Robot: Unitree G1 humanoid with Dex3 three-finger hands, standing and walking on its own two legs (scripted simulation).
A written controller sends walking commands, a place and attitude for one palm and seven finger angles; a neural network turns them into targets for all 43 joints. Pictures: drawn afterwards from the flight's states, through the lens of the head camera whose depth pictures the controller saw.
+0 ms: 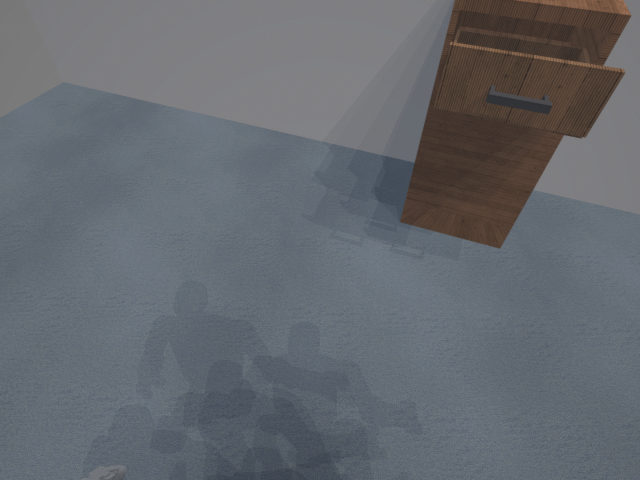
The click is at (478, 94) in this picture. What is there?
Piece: drawer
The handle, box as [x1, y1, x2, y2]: [486, 85, 551, 113]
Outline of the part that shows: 486,101 547,113 551,106 551,102 548,100 548,95 544,95 543,99 540,100 496,92 494,90 494,86 492,85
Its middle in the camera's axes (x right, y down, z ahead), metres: +0.48 -0.34 +0.95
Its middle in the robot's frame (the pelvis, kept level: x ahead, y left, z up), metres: +0.97 -0.43 +0.02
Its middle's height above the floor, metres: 0.79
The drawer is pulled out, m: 0.25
